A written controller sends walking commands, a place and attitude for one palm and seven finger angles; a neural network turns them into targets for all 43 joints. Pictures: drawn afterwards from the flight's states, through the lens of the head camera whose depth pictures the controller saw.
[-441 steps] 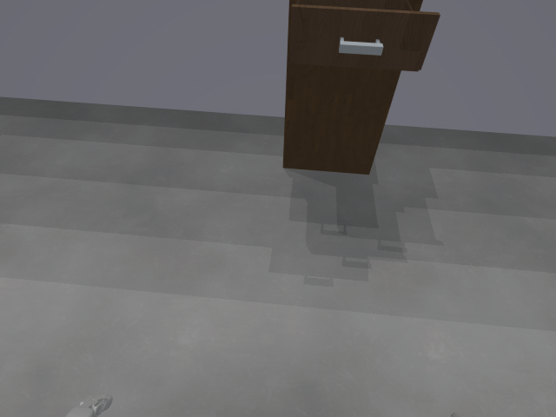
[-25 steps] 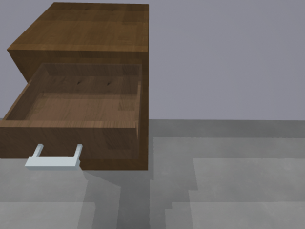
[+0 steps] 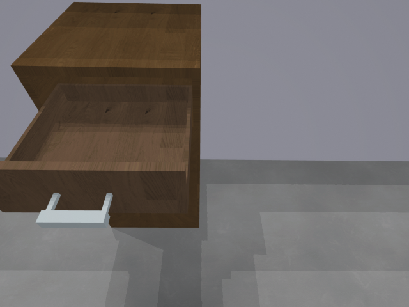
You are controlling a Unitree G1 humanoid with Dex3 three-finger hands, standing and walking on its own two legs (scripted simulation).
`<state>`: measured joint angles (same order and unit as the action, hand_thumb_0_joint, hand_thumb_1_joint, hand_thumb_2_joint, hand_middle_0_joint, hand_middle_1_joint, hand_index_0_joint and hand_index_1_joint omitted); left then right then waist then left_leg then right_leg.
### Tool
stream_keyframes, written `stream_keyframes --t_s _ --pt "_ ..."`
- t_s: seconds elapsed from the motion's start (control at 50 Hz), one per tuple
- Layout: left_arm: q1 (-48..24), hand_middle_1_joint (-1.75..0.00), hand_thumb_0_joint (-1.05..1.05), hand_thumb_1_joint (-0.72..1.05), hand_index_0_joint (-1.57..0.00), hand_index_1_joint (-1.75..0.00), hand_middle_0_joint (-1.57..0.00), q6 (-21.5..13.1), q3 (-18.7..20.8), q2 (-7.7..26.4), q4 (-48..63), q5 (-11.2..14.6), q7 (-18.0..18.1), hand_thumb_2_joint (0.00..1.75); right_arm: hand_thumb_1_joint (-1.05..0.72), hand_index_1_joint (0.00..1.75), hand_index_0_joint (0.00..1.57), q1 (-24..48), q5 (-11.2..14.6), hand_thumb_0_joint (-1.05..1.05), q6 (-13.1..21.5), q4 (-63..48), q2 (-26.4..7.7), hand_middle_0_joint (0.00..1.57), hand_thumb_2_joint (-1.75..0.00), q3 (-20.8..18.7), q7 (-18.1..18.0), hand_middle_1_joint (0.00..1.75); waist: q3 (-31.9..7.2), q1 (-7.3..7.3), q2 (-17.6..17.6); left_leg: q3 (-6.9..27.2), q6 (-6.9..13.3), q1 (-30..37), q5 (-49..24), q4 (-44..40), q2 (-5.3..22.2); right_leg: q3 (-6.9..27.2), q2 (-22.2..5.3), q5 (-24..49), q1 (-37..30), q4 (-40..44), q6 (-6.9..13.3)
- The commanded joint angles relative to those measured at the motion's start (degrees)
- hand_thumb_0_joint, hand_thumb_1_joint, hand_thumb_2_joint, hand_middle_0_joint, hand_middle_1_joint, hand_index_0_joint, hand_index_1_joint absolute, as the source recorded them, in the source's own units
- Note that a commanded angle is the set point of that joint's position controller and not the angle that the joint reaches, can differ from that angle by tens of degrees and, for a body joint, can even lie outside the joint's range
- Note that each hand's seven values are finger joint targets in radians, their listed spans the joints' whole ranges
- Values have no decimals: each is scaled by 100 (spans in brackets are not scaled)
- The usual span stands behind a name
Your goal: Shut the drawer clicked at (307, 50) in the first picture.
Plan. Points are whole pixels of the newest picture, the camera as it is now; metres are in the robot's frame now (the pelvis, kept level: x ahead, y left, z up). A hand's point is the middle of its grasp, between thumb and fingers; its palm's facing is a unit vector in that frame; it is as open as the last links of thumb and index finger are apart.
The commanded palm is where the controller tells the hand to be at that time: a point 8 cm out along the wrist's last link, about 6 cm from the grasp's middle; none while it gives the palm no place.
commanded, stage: shuffle to correct the standing spot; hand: left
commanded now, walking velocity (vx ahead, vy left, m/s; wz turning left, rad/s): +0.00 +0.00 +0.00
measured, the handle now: (78, 208) +0.28 +0.27 +0.04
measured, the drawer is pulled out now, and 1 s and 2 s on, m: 0.30 0.30 0.30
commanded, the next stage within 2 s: come to a stop and stand still in 0.16 s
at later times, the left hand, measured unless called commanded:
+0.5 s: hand out of the picture -0.03 +0.24 -0.19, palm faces +0.09 -0.97 -0.23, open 7.4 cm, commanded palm none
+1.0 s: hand out of the picture +0.04 +0.20 -0.17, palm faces +0.05 -0.97 -0.25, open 7.3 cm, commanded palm none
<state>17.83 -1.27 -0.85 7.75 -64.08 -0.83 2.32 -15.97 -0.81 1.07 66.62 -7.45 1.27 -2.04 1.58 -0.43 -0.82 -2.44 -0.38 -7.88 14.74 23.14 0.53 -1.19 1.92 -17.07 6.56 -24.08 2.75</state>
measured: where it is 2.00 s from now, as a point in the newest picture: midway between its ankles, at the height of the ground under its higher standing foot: outside the picture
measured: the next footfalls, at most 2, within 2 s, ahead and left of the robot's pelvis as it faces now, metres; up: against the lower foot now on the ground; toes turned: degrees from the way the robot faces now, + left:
right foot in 0.66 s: +0.03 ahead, -0.06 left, +0.00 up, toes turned +2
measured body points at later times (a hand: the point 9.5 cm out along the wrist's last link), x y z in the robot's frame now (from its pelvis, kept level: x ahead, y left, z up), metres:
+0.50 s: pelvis -0.02 +0.05 -0.01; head -0.01 +0.07 +0.44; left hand -0.04 +0.30 -0.17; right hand +0.04 -0.18 -0.16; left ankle +0.01 +0.17 -0.74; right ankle -0.05 -0.07 -0.71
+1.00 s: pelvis +0.03 +0.02 -0.01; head +0.05 +0.00 +0.44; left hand +0.04 +0.26 -0.15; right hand +0.03 -0.19 -0.18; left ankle +0.01 +0.17 -0.74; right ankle -0.01 -0.06 -0.74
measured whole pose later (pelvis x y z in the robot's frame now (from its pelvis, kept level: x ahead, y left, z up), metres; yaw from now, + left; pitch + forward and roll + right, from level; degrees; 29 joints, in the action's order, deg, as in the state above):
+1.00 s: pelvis +0.03 +0.02 -0.01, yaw +3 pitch +0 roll +1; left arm 16.4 -1.9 -0.8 8.4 -60.9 -0.7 2.4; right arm -17.5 -1.3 0.5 61.5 -9.3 1.1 -0.9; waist 1.3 1.0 2.8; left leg -2.7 -2.2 -12.4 16.9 29.2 2.8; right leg -2.0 1.2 -20.2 11.1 -31.0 2.7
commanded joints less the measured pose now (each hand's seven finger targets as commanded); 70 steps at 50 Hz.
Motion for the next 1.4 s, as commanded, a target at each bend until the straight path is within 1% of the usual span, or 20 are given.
stream_keyframes --t_s 0.0,0.1,0.16,0.22,0.28,0.32,0.34,0.36,0.38,0.4,0.48,0.56,0.6,0.66,0.68,0.72,0.82,0.96,1.24,1.38 --pt "473 -30 0 90 -20 -30 -20 -53 126 559 103 16 20 90 -90 30 20 -376 27 0 60 -114 -500 20 -90 -84 -51 30 249 14 68 435 206 51 -1331 -247 542 576 -755 1686 339 383 -17" --pt "518 -30 0 90 -20 -30 -20 12 327 898 273 10 73 90 -90 30 20 -230 22 0 -77 -434 -603 20 -90 -186 -26 30 66 -113 -15 252 96 -589 -1161 359 338 819 -1265 2495 -25 22 184" --pt "642 -30 0 90 -20 -30 -20 65 456 1123 372 -20 111 90 -90 30 20 -11 9 0 -191 -725 -565 20 -90 -268 -3 30 123 -228 -768 -17 -50 -1403 506 1337 47 1541 -2084 3039 -258 228 708" --pt "676 -30 0 90 -20 -30 -20 76 538 1161 518 -89 137 90 -90 30 20 363 18 0 -220 -1011 -576 20 -90 -353 52 30 314 -344 -765 214 -65 -2096 1480 2449 135 1813 -2501 3515 -238 274 1187" --pt "161 -30 0 90 -20 -30 -20 83 545 1206 747 -115 102 90 -90 30 20 81 50 0 -173 -1067 -445 20 -90 -359 123 30 -15 -43 -756 170 -68 -1239 902 1490 126 1141 -2082 3070 244 -47 803" --pt "8 -30 0 90 -20 -30 -20 126 494 1095 759 -60 35 90 -90 30 20 -427 13 0 -105 -826 -421 20 -90 -319 125 30 -100 179 -630 -188 -45 202 -344 381 -64 591 -1394 1231 1163 -289 332" --pt "52 -30 0 90 -20 -30 -20 165 433 887 773 -55 3 90 -90 30 20 -608 -30 0 -58 -759 -678 20 -90 -344 110 30 -85 232 57 334 119 524 -287 39 406 251 -936 -66 1581 -752 99" --pt "175 -30 0 90 -20 -30 -20 202 380 583 874 -76 -31 90 -90 30 20 -822 -90 0 -44 -782 -1106 20 -90 -442 101 30 -31 261 1125 1748 596 427 265 -572 1412 -274 -376 -1419 2065 -1595 -202" --pt "113 -30 0 90 -20 -30 -20 163 331 523 984 -72 -57 90 -90 30 20 -831 -113 0 -72 -877 -1349 20 -90 -468 91 30 235 289 1201 2480 1084 -211 736 -1063 1901 -305 -204 -1887 2120 -2273 -212" --pt "8 -30 0 90 -20 -30 -20 179 314 504 898 -98 -38 90 -90 30 20 -680 -133 0 -43 -854 -1169 20 -90 -425 89 30 352 277 1021 2606 1169 -626 1380 -1369 1877 -76 -334 -1780 1993 -2764 -114" --pt "334 -30 0 90 -20 -30 -20 177 274 475 621 -65 -145 90 -90 30 20 140 -99 0 -1 -1006 -923 20 -90 -277 38 30 355 -42 814 1753 1006 -1208 949 -1395 1521 118 -562 -1005 1452 -2666 -148" --pt "372 -30 0 90 -20 -30 -20 156 221 387 558 -35 -146 90 -90 30 20 30 -93 0 -49 -868 -951 20 -90 -335 17 30 233 34 486 1375 865 -982 540 -1061 1353 -56 -412 -611 951 -1196 -216" --pt "565 -30 0 90 -20 -30 -20 95 217 438 471 -34 -123 90 -90 30 20 30 -52 0 -47 -806 -902 20 -90 -321 22 30 92 -69 291 1034 563 -998 341 -606 1012 88 -436 215 437 22 -239" --pt "325 -30 0 90 -20 -30 -20 -10 197 801 430 8 -93 90 -90 30 20 -116 5 0 -20 -689 -471 20 -90 -200 69 30 114 106 1 346 117 -599 -23 -196 355 750 -975 359 748 582 -21" --pt "356 -30 0 90 -20 -30 -20 49 193 858 295 -97 95 90 -90 30 20 176 13 0 -66 -844 -1036 20 -90 -318 104 30 332 49 318 2 -25 -527 199 651 504 486 -834 -111 1198 322 -66" --pt "-45 -30 0 90 -20 -30 -20 22 251 1033 756 -43 47 90 -90 30 20 -266 -78 0 -110 -1080 -734 20 -90 -275 171 30 126 290 89 187 122 -917 915 836 305 839 -866 -1834 1600 416 160" --pt "99 -30 0 90 -20 -30 -20 -155 161 745 635 20 5 90 -90 30 20 -371 -19 0 60 -1030 -630 20 -90 -153 129 30 -40 181 14 307 180 -646 -678 484 465 636 -707 505 873 55 121" --pt "238 -30 0 90 -20 -30 -20 -152 151 799 489 46 33 90 -90 30 20 -330 -2 0 75 -736 -636 20 -90 -112 60 30 -51 86 -280 131 109 -370 -1140 317 456 556 -802 2624 262 -146 48" --pt "120 -30 0 90 -20 -30 -20 -79 222 1037 489 40 47 90 -90 30 20 8 5 0 13 -565 -781 20 -90 -128 4 30 -195 41 -66 10 33 -48 -1480 266 495 579 -832 3413 -85 -20 -62" --pt "98 -30 0 90 -20 -30 -20 -39 207 976 465 31 26 90 -90 30 20 107 5 0 16 -540 -844 20 -90 -141 -13 30 -106 38 85 68 68 160 -1687 157 564 532 -764 2840 106 84 -65"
